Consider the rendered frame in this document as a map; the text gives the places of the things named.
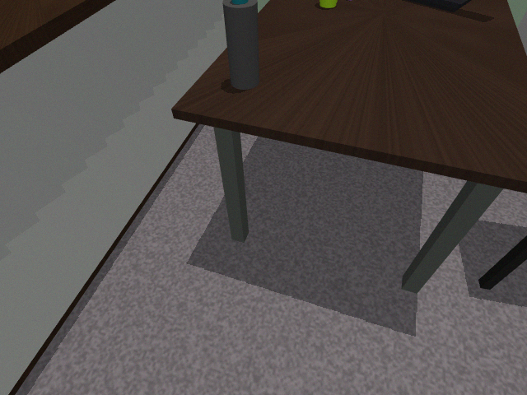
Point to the table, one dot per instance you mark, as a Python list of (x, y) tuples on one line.
[(392, 81)]

